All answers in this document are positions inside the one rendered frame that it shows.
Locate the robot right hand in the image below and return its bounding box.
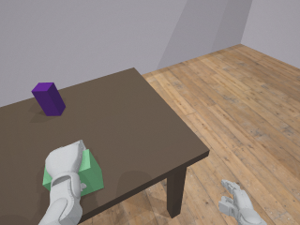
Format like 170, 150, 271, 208
218, 179, 254, 222

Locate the robot left hand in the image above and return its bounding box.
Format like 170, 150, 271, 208
45, 140, 87, 191

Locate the robot left forearm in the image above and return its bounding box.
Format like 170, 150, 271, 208
38, 172, 83, 225

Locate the table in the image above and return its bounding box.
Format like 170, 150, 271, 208
0, 67, 210, 225

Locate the robot right forearm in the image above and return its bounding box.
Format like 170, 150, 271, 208
237, 208, 267, 225

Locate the sponge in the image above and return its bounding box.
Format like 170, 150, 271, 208
42, 149, 104, 196

